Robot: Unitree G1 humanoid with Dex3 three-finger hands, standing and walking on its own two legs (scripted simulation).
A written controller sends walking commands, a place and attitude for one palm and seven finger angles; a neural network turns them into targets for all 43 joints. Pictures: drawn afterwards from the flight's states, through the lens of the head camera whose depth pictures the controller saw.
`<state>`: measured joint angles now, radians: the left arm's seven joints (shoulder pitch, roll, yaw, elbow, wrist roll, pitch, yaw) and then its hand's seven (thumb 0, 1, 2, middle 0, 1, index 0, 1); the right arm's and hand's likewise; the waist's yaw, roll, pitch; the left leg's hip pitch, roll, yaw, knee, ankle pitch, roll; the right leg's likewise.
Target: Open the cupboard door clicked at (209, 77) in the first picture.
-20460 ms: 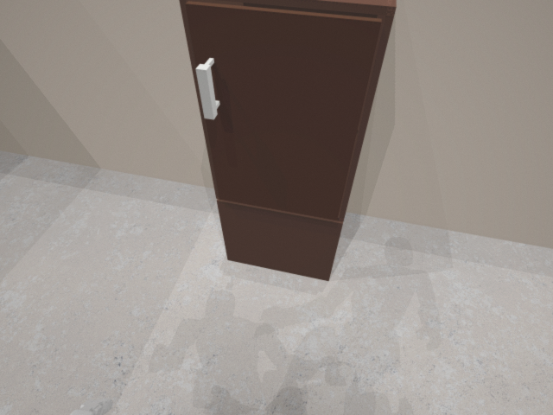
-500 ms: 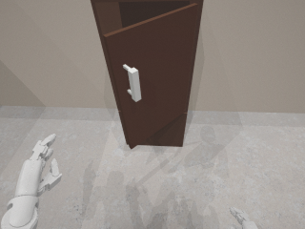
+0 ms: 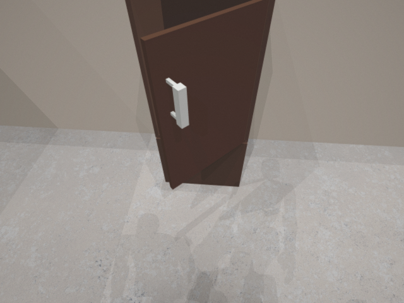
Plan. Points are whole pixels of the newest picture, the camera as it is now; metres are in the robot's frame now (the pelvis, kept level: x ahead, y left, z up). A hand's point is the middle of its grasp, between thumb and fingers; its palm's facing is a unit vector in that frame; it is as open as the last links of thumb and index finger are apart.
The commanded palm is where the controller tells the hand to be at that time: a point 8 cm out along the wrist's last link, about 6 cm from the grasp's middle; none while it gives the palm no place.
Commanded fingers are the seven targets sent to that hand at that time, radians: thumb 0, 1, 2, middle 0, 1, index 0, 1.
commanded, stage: let the arm hang, fingers relaxed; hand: left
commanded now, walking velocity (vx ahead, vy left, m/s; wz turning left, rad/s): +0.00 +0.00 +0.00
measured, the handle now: (176, 103) +0.58 +0.10 +0.07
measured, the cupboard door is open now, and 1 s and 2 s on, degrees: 44 44 44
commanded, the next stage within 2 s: look to check the result in 0.50 s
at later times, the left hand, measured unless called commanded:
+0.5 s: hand out of the picture -0.02 +0.15 -0.18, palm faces +0.05 -0.99 -0.15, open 7.4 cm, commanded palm none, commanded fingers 0.00 0.90 0.90 -0.20 -0.30 -0.20 -0.30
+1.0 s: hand out of the picture -0.01 +0.15 -0.17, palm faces +0.05 -0.98 -0.18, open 7.4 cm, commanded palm none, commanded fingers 0.00 0.90 0.90 -0.20 -0.30 -0.20 -0.30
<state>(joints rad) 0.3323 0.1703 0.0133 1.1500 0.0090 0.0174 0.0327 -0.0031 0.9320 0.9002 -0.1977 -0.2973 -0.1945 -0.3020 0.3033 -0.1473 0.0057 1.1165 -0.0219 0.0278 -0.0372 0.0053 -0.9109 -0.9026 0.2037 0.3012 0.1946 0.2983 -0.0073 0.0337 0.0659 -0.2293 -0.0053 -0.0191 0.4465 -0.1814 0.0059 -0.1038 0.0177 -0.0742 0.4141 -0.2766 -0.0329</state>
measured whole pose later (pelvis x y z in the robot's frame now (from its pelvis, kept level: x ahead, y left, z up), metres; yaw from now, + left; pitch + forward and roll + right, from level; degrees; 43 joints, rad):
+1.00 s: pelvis +0.01 -0.01 +0.00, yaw +0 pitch -1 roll +0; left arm 0.31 0.11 0.01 1.15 0.01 -0.01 0.04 0.01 0.91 0.90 -0.20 -0.30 -0.19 -0.30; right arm 0.28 -0.13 0.00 1.14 -0.02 0.01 -0.04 0.00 -0.91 -0.90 0.20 0.30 0.19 0.30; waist -0.01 0.02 0.05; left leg -0.21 -0.01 -0.02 0.43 -0.20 0.00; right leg -0.09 0.01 -0.07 0.42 -0.30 -0.04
